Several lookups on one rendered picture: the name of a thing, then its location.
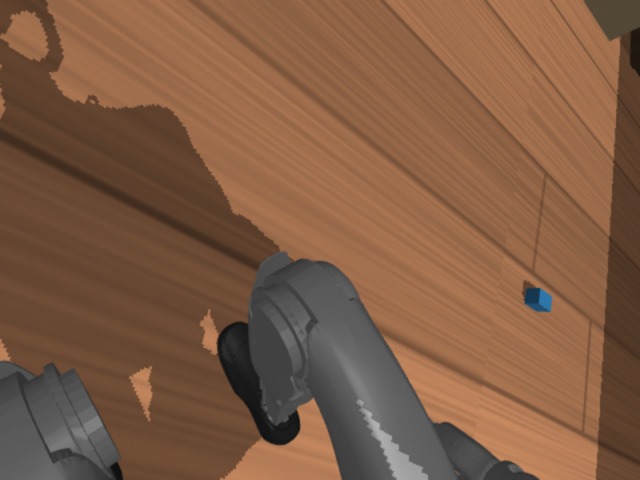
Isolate right robot foot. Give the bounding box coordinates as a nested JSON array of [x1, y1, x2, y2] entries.
[[217, 322, 300, 445]]

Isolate right robot hand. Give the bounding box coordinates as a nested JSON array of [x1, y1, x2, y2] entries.
[[430, 419, 500, 480]]

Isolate right robot arm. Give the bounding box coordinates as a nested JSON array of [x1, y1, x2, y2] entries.
[[483, 461, 540, 480]]

